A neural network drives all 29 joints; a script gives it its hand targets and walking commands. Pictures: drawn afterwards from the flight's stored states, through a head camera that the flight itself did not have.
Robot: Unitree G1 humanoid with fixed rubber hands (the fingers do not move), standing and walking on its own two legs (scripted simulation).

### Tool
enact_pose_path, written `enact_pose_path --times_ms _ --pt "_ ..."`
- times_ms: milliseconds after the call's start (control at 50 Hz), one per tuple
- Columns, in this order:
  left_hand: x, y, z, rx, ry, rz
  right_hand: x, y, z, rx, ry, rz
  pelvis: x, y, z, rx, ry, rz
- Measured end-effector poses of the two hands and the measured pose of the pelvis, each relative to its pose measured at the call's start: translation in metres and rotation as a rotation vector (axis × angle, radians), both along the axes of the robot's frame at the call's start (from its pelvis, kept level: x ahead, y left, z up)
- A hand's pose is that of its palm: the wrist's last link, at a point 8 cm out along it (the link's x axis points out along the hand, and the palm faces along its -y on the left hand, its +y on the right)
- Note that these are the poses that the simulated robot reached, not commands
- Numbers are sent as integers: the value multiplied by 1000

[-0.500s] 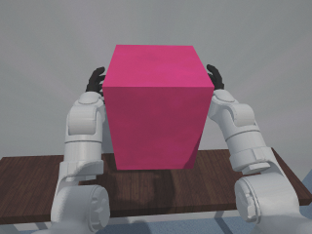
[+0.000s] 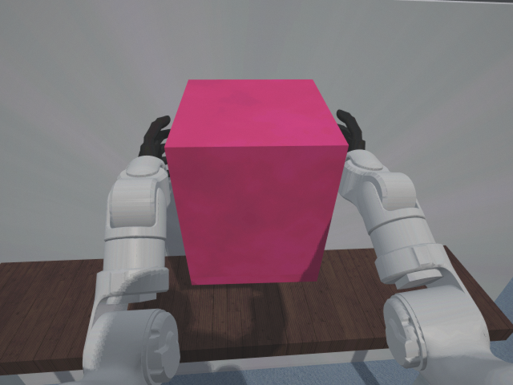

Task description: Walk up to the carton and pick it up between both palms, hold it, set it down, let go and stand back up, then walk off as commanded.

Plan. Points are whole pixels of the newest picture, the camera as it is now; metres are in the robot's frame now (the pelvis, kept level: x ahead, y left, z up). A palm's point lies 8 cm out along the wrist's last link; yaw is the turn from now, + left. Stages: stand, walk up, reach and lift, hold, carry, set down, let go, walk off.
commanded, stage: hold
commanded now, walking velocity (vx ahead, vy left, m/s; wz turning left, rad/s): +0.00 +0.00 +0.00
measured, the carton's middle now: (252, 180) +0.38 +0.00 +0.22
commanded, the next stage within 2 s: none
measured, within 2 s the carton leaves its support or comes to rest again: neither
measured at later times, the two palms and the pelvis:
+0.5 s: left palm (150, 169) +0.36 +0.15 +0.25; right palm (348, 161) +0.36 -0.14 +0.26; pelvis +0.00 +0.00 +0.00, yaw +0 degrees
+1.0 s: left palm (153, 166) +0.37 +0.15 +0.25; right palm (349, 160) +0.37 -0.14 +0.26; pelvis +0.00 +0.00 +0.00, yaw +0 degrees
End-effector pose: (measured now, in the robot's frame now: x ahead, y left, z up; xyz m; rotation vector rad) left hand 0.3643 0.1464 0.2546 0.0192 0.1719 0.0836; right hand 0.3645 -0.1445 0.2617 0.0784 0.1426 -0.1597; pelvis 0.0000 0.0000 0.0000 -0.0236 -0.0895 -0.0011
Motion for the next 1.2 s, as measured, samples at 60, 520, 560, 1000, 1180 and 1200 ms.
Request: enact_pose_path --times_ms 60,520,560,1000,1180,1200 --pt "-1 -1 3 -3 -13 1 -1 -1 3 3 -12 -2 1 0 0 -1 -4 0" --pt "-5 3 -2 -17 0 9 -4 3 -1 17 2 0 -3 2 0 2 -9 -2" --pt "-5 4 -1 -19 4 10 -4 4 0 6 6 2 -4 2 0 3 -9 -5" --pt "1 0 -1 4 12 4 1 0 -1 12 18 -2 -2 3 0 1 5 -5" --pt "5 -2 2 2 -4 4 4 -2 1 -2 3 2 0 1 0 1 13 -7" --pt "5 -2 2 0 -3 5 5 -2 1 1 4 2 0 1 0 1 12 -7"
